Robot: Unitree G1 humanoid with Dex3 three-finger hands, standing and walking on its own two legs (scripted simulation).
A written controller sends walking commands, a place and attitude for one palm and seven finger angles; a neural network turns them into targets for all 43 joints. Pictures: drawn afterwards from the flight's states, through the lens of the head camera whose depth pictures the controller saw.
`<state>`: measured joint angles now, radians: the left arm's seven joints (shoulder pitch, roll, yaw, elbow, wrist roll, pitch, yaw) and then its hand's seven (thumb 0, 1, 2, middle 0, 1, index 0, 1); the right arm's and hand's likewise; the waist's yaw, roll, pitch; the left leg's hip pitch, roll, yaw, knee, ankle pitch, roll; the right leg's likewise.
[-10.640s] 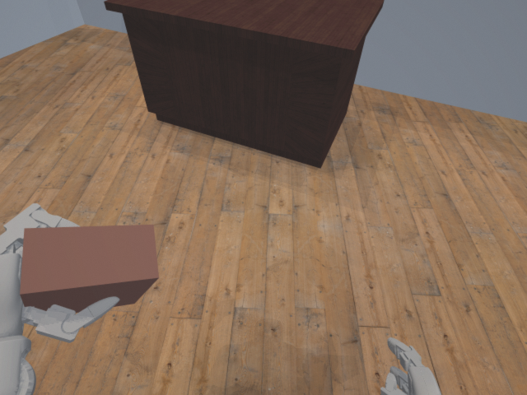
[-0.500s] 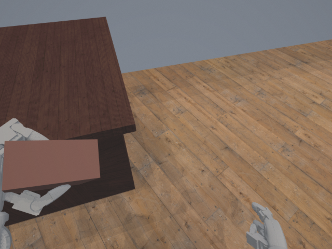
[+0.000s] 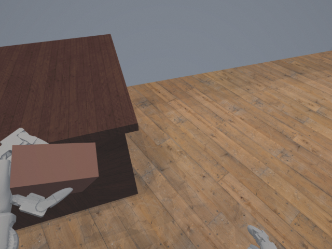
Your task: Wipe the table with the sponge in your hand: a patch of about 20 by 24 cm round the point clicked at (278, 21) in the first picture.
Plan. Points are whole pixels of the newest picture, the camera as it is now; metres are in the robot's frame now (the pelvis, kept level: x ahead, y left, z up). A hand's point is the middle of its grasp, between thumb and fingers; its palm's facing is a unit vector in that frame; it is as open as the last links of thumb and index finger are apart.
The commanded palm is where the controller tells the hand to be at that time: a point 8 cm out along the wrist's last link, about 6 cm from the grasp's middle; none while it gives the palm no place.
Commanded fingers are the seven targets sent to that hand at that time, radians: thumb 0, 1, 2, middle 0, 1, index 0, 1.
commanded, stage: come to a stop and stand still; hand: left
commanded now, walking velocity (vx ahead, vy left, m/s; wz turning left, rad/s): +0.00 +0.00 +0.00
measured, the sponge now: (66, 171) +0.22 +0.20 +0.15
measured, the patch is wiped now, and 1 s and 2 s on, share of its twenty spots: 0.00 0.00 0.00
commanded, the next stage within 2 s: look again from close up in 0.14 s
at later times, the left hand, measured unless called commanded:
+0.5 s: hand (41, 160) +0.24 +0.26 +0.15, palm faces +0.26 -0.87 -0.42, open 10.1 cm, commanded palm +0.18 +0.30 +0.18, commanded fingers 0.00 0.10 1.30 -1.20 -1.60 -1.20 -1.60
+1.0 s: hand (38, 131) +0.31 +0.30 +0.16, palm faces +0.30 -0.87 -0.39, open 10.1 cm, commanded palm +0.24 +0.33 +0.18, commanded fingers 0.00 0.10 1.30 -1.20 -1.60 -1.20 -1.60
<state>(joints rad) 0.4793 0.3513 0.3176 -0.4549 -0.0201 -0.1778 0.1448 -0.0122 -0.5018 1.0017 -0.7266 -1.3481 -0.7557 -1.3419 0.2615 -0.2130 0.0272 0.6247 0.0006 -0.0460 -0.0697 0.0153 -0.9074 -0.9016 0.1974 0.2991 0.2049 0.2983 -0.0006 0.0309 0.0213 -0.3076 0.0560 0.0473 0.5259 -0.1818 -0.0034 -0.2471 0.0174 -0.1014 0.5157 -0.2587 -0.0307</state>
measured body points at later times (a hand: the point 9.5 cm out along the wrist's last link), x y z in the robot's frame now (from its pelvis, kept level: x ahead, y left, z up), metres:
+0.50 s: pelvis +0.01 +0.03 +0.01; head +0.02 +0.04 +0.45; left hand +0.22 +0.30 +0.18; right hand +0.16 -0.21 -0.07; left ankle +0.06 +0.12 -0.73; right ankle +0.03 -0.09 -0.73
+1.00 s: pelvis +0.07 +0.06 +0.00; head +0.09 +0.09 +0.45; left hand +0.28 +0.34 +0.18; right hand +0.26 -0.17 -0.05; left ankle +0.06 +0.12 -0.73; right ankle +0.04 -0.09 -0.73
